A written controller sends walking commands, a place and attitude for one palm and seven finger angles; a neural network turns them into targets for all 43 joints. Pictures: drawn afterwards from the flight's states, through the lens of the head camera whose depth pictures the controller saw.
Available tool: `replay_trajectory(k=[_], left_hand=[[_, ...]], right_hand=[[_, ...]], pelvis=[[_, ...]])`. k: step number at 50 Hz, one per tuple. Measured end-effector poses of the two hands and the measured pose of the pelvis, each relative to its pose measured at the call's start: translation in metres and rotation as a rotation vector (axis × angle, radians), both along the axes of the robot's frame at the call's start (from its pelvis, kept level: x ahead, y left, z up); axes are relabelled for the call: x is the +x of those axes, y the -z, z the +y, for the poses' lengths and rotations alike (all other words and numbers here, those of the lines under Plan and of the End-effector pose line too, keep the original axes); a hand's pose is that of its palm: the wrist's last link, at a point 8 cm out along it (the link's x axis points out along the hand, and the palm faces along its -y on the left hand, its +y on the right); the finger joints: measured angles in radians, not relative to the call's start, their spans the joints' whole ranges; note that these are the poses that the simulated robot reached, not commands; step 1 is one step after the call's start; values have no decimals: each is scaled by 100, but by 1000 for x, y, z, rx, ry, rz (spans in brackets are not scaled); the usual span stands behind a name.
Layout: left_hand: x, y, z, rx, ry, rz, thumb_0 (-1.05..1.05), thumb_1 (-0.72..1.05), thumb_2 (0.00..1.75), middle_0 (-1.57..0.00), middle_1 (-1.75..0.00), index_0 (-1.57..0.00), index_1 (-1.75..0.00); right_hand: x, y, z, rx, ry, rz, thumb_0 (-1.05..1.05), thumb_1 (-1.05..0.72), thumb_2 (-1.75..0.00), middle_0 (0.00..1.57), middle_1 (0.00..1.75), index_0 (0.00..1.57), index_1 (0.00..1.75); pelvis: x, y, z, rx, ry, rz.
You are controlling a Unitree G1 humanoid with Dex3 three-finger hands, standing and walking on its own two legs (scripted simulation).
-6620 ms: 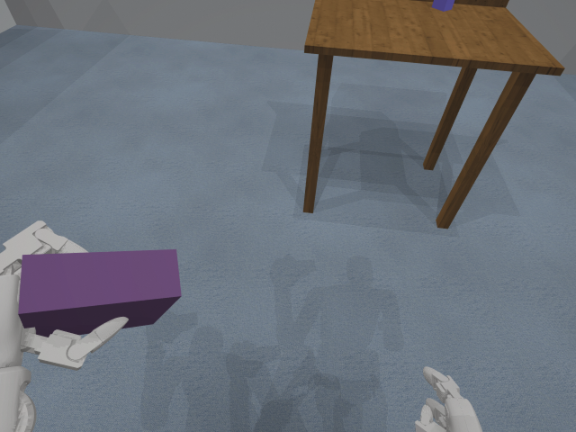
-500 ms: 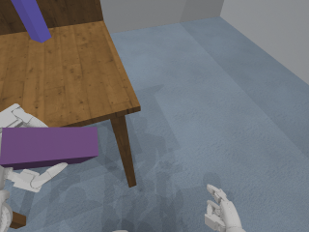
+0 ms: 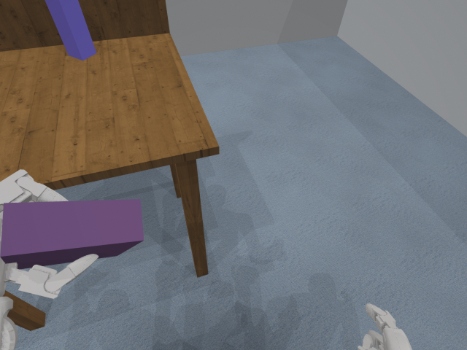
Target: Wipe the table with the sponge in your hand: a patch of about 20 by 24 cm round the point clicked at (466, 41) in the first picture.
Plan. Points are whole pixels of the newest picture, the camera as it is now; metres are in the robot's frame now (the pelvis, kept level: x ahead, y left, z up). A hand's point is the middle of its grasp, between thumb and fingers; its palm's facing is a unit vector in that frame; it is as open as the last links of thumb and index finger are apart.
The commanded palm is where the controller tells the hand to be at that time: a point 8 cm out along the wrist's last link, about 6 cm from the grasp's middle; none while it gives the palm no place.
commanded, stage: come to a stop and stand still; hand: left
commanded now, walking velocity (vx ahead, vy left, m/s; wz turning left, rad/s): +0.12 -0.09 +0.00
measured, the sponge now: (93, 234) +0.23 +0.20 +0.15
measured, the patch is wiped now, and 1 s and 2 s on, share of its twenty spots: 0.00 0.00 0.00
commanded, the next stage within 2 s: look again from close up in 0.14 s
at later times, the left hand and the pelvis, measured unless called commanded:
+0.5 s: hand (81, 242) +0.21 +0.20 +0.16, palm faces +0.29 -0.87 -0.40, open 9.4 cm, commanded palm +0.15 +0.25 +0.18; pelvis -0.02 -0.02 +0.00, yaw -4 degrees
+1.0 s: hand (30, 212) +0.25 +0.29 +0.15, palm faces +0.34 -0.86 -0.38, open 9.4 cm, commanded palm +0.20 +0.32 +0.18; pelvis +0.02 +0.05 -0.02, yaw -3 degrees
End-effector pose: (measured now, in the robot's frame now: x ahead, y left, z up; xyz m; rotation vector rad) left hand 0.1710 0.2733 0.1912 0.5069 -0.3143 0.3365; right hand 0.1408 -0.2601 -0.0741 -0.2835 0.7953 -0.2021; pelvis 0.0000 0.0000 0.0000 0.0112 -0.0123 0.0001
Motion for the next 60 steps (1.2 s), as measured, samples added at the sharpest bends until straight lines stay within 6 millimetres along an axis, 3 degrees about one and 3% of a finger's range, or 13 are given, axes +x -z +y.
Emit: replay_trajectory(k=[6,11,13,16,19,27,33,41,45,50,55,60], left_hand=[[-4,4,12,-17,-50,14,-1,-44,100,-82,-134,-83,-133],[-2,5,-8,-23,-41,13,-1,-44,100,-82,-134,-83,-133],[4,0,-16,26,-19,16,-1,-44,100,-82,-134,-83,-133],[20,-13,0,60,-42,-46,-1,-44,100,-82,-134,-83,-133],[25,-11,7,22,-72,-41,-1,-44,100,-82,-134,-83,-133],[-3,22,-30,-63,115,88,-1,-44,100,-82,-134,-83,-133],[-8,26,-3,-65,55,74,-1,-44,100,-82,-134,-83,-133],[11,10,19,-74,69,-70,-1,-44,100,-82,-134,-83,-133],[23,17,32,-65,108,-70,-1,-44,100,-82,-134,-83,-133],[45,28,63,-36,78,-33,-1,-44,100,-82,-134,-83,-133],[71,8,72,-14,77,-42,-1,-44,100,-82,-134,-83,-133],[94,-8,67,25,145,-44,-1,-44,100,-82,-134,-83,-134]], right_hand=[[8,2,44,112,-52,-44,1,-90,-90,20,30,20,30],[13,12,59,198,-111,-63,1,-90,-90,20,30,20,30],[13,17,57,199,-132,-56,1,-90,-90,20,30,21,30],[6,21,47,190,-154,-25,1,-90,-90,20,30,21,30],[-1,16,30,171,-120,-51,1,-90,-90,20,30,21,30],[-26,-14,-9,35,-39,-74,1,-90,-90,20,30,20,30],[-27,-26,-9,-35,-47,-76,1,-90,-90,20,30,20,30],[-11,-22,26,-14,-80,-122,1,-90,-90,20,30,20,30],[0,-11,51,19,-73,-111,1,-90,-90,20,30,20,30],[11,6,85,64,-68,-62,1,-90,-90,20,30,20,30],[23,5,114,131,-84,-12,1,-90,-90,20,30,20,30],[46,3,124,142,-83,2,1,-90,-90,20,30,21,30]], pelvis=[[0,-3,-1,-17,3,-8],[-3,2,-12,-14,17,-17],[-7,3,-17,-32,5,-25],[-18,2,-25,-19,10,-25],[-24,1,-23,-19,43,-23],[-25,-5,-18,-7,61,-22],[-25,-6,-12,-25,58,-20],[-14,3,15,-41,52,-27],[1,11,33,-54,45,-16],[20,17,52,-35,56,-16],[42,3,65,-50,47,-3],[68,-3,77,-59,39,12]])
